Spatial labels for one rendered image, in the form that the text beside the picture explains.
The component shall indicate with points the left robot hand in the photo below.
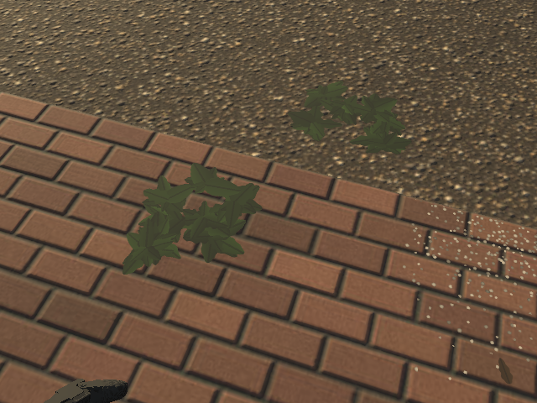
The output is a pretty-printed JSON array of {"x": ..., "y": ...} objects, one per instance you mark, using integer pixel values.
[{"x": 96, "y": 391}]

